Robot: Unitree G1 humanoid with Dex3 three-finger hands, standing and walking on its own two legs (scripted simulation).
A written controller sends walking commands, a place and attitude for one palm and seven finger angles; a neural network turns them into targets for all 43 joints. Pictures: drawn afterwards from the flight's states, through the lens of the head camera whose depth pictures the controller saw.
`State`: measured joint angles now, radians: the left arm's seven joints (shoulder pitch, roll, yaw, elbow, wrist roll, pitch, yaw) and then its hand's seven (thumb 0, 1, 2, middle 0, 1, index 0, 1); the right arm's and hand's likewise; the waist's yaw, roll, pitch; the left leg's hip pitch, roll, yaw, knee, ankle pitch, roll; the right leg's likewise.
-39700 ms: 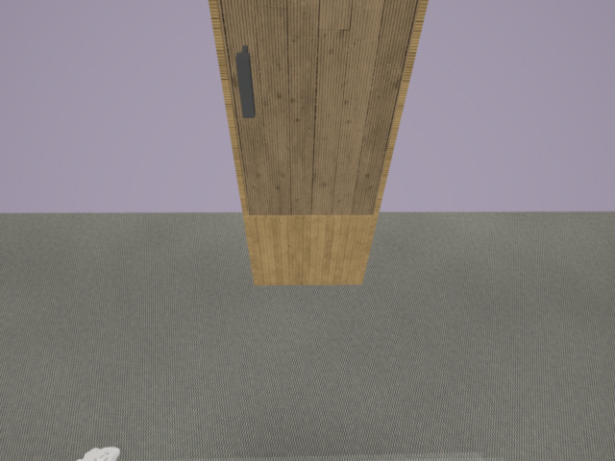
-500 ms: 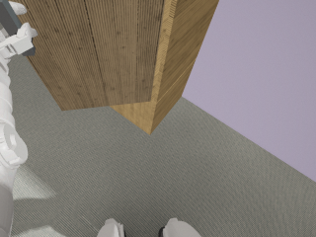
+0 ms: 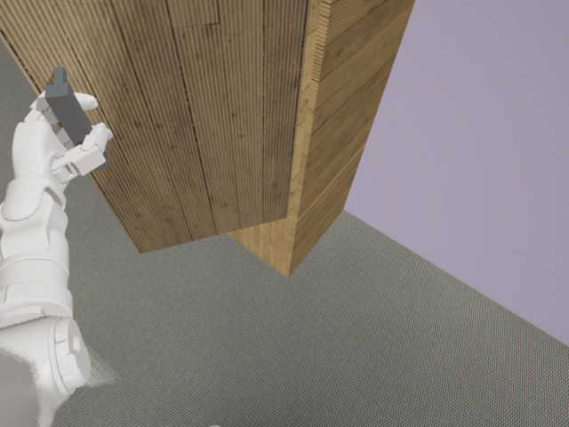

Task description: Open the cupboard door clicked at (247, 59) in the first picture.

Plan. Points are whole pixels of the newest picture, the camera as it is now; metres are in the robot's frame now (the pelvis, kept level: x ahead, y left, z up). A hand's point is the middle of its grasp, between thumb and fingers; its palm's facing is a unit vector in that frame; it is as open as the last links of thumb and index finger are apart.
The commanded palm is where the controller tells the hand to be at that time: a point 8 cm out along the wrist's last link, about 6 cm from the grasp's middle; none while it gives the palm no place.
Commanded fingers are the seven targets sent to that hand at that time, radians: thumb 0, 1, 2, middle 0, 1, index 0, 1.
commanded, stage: pull the door open along its arc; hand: left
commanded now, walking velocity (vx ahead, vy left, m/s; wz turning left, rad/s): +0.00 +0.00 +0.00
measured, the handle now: (80, 120) +0.52 +0.25 +0.12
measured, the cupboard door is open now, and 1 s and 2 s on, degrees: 55 64 61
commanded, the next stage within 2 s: open thumb and fingers to let go in 1.70 s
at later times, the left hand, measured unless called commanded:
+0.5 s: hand (109, 136) +0.49 +0.21 +0.12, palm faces +0.57 -0.82 -0.01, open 5.7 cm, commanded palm +0.45 +0.23 +0.12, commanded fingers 0.00 0.90 0.90 -0.40 -1.35 -0.40 -1.35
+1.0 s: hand (119, 167) +0.44 +0.19 +0.12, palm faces +0.52 -0.85 +0.04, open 5.8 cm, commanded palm +0.36 +0.20 +0.12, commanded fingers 0.00 0.90 0.90 -0.40 -1.35 -0.40 -1.35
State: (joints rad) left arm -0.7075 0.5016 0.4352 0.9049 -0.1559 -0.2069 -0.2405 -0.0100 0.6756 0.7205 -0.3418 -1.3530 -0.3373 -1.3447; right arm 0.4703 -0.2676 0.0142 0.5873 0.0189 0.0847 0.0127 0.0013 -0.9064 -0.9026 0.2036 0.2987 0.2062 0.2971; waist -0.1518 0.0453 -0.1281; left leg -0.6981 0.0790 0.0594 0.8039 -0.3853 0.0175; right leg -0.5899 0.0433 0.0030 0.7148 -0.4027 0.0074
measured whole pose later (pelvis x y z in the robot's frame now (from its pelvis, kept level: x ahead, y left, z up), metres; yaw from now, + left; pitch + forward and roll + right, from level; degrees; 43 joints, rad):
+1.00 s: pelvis -0.01 -0.01 +0.01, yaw +2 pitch +12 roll -2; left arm -0.61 0.17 0.30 0.73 -0.03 -0.24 0.42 0.00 0.72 0.77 -0.33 -1.35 -0.35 -1.34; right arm 0.42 -0.24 -0.04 0.69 -0.05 0.02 0.06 0.00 -0.91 -0.90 0.20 0.30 0.20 0.30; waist -0.10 0.05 -0.14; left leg -0.62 0.06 0.04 0.75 -0.35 0.01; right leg -0.51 0.03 -0.02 0.69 -0.39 0.00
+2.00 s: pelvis -0.04 -0.02 +0.00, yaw +3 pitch +14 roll -2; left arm -0.93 0.32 0.41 1.16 0.03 -0.34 0.42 0.00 0.60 0.79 -0.36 -1.33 -0.36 -1.32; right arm 0.44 -0.25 -0.02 0.75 -0.07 0.01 0.02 0.00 -0.91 -0.90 0.20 0.30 0.20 0.30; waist -0.15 0.03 -0.11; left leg -0.72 0.06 0.01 0.79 -0.31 0.00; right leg -0.62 0.03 -0.05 0.75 -0.38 -0.02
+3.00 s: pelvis -0.02 -0.01 +0.00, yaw +4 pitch +11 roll -2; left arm -0.75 0.39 0.22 1.04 -0.18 -0.33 -0.18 -0.02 -0.50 0.30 -0.26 -0.48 -0.20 -0.56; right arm 0.39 -0.27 -0.01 0.71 0.02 0.02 -0.02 0.00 -0.91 -0.90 0.20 0.30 0.20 0.30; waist -0.07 0.04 -0.09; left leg -0.63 0.04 0.00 0.78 -0.34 0.00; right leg -0.50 0.01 -0.06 0.72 -0.40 -0.01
